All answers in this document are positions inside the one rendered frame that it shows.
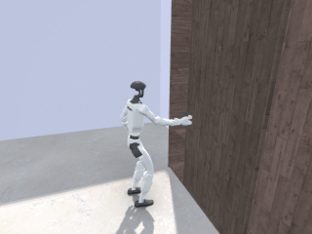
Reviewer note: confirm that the handle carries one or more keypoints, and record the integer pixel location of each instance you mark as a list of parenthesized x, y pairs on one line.
[(184, 115)]

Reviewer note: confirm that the wardrobe door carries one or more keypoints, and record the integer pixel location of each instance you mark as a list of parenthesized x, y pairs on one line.
[(282, 200), (234, 58)]

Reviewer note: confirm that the right robot hand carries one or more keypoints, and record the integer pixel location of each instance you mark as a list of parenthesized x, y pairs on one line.
[(184, 121)]

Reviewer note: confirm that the left robot upper arm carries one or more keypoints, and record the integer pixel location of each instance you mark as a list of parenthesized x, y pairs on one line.
[(124, 114)]

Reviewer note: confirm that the robot right thigh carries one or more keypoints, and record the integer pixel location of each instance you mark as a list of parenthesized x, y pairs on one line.
[(144, 158)]

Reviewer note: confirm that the right robot upper arm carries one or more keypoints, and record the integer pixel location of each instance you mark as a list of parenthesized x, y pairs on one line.
[(144, 110)]

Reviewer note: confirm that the robot left forearm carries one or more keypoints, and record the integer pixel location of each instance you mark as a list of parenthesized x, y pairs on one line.
[(125, 124)]

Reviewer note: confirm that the robot right forearm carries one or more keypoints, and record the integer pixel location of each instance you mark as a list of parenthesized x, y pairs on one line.
[(168, 122)]

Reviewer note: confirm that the humanoid robot head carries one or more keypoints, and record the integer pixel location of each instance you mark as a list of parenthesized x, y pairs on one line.
[(137, 85)]

